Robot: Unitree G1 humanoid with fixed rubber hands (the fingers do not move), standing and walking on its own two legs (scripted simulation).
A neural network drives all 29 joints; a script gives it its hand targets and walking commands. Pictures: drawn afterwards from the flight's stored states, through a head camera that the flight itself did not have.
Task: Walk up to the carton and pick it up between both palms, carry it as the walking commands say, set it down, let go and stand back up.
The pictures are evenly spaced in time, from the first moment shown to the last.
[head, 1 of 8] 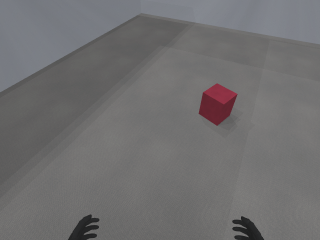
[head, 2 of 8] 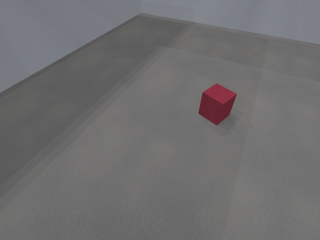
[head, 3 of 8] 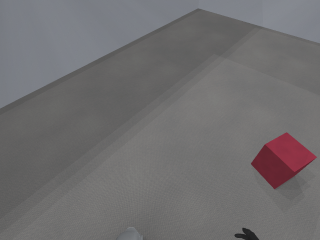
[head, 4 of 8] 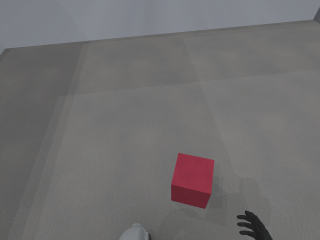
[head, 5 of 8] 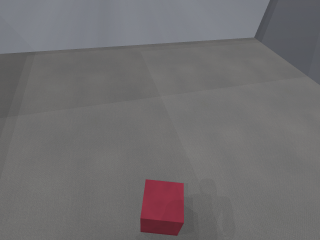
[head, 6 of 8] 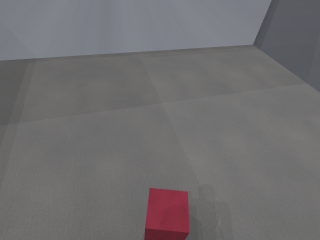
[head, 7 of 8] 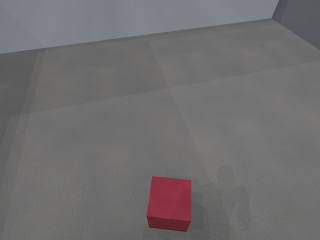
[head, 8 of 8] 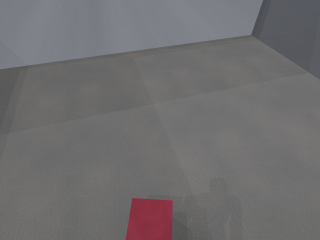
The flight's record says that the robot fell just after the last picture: no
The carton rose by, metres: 0.00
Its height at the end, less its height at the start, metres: +0.00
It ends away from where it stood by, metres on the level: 0.00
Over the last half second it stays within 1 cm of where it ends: yes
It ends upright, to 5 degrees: yes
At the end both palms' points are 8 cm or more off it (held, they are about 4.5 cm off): yes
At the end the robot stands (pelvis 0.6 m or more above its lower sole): yes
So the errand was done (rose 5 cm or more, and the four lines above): no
